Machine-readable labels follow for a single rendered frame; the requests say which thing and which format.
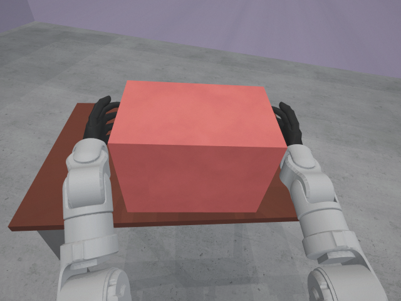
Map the carton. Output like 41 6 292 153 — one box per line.
108 80 288 213

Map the robot left forearm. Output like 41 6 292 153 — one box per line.
56 138 119 301

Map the table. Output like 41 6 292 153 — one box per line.
8 103 299 272

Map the right robot hand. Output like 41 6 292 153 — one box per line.
272 102 303 146

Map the robot right forearm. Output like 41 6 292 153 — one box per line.
279 144 388 301

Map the right robot upper arm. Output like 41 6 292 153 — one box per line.
308 264 386 301

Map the left robot upper arm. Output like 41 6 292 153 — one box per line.
58 267 132 301

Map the left robot hand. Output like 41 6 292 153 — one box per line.
83 96 120 145

